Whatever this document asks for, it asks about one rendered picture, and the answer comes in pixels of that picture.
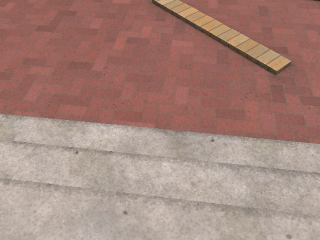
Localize stairs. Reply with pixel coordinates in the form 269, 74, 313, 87
0, 114, 320, 216

